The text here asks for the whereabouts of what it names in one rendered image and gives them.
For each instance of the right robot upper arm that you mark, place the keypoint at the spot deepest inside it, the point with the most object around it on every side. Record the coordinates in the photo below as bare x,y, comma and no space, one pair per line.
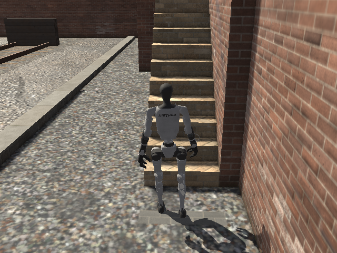
186,119

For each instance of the robot left thigh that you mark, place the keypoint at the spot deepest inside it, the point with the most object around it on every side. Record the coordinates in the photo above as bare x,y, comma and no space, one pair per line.
156,154

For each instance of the left robot upper arm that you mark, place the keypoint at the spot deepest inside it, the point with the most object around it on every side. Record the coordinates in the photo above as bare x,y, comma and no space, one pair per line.
148,121

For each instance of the right robot forearm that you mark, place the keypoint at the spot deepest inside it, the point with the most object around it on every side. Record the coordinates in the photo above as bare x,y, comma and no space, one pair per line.
192,139

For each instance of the left robot hand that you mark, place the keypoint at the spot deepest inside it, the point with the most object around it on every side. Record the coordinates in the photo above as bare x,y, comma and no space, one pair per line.
141,161

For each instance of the right robot hand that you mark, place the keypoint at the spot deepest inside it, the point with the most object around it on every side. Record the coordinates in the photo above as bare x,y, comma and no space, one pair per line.
190,149

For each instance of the humanoid robot head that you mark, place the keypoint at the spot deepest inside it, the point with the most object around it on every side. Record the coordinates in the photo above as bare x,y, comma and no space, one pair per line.
166,93

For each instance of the left robot forearm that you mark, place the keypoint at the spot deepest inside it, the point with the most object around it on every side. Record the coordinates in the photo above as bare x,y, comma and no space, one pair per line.
143,146

